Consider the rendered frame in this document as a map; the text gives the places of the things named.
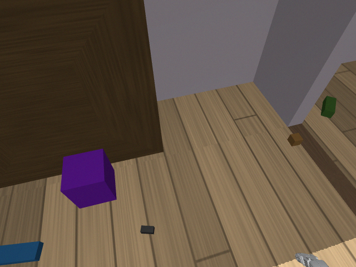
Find right robot hand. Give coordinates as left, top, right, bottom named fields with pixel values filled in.
left=295, top=253, right=328, bottom=267

